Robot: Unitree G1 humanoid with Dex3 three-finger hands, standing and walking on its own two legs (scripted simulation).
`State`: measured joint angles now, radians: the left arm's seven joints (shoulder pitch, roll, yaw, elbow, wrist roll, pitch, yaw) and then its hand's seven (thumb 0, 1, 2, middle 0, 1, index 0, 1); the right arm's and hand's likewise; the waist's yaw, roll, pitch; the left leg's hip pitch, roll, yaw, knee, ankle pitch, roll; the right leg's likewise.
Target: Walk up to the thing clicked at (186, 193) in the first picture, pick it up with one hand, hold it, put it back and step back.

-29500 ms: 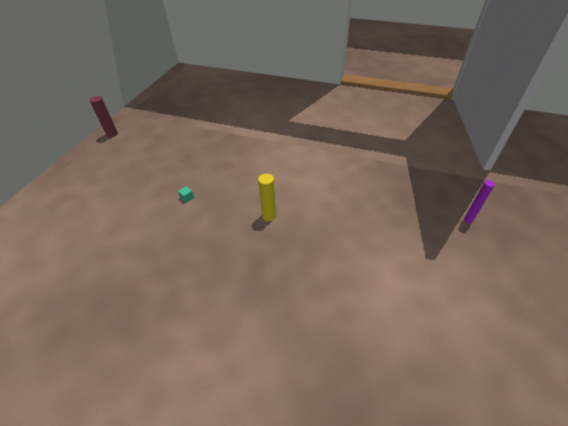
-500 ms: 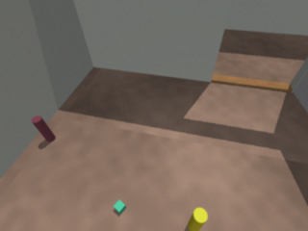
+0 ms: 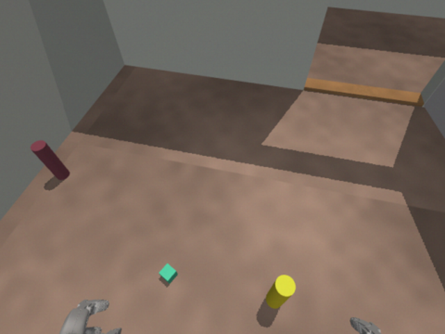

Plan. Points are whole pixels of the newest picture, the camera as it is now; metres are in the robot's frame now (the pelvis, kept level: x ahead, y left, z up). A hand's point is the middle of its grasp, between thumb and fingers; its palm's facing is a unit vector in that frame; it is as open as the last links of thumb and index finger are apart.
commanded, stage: rise first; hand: left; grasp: from above
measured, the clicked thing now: (168, 273) +0.43 +0.25 -0.73
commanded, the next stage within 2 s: none
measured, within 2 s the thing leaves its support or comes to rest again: neither
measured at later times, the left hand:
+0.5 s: hand out of the picture +0.14 +0.28 -0.22, palm faces -0.12 -0.80 -0.58, open 14.0 cm
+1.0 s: hand (121, 323) +0.21 +0.30 -0.38, palm faces -0.28 -0.40 -0.87, open 14.1 cm
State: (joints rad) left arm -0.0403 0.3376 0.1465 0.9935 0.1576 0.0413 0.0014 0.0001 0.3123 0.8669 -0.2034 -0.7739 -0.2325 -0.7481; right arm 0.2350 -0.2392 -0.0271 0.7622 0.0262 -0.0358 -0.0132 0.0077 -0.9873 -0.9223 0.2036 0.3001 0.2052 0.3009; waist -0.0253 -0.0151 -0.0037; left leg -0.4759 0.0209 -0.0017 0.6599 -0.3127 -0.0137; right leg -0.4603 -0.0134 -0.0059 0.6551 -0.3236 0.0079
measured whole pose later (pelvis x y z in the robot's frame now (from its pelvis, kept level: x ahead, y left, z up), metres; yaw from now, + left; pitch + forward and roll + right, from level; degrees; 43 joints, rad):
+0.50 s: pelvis +0.00 +0.01 -0.06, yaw +0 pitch +17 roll -2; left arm 0.16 0.27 0.14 0.58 0.32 0.29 0.17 -0.01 -0.54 0.97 -0.13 -1.05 -0.14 -1.03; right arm 0.20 -0.22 -0.03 0.60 0.00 -0.12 -0.04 0.01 -0.97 -0.92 0.20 0.30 0.21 0.30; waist -0.02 0.00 -0.10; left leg -0.89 0.02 -0.02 1.12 -0.53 0.00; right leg -0.85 -0.01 -0.02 1.08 -0.53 0.02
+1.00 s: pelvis -0.05 +0.00 -0.21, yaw -1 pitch +32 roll -2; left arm -0.33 0.34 0.10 0.96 0.65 0.28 0.48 -0.01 -0.57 1.03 -0.15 -0.96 -0.12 -0.98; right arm 0.06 -0.26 -0.01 0.71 -0.03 -0.15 -0.04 0.01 -0.92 -0.91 0.21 0.30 0.21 0.30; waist -0.03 -0.01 -0.21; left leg -1.63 0.02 -0.05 1.72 -0.65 -0.02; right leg -1.60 -0.01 -0.03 1.70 -0.66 0.01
